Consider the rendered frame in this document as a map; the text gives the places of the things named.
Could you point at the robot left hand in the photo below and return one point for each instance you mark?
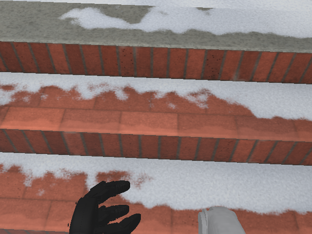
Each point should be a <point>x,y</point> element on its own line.
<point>88,218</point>

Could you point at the right robot thigh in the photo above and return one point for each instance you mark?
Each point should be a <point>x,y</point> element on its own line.
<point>219,220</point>

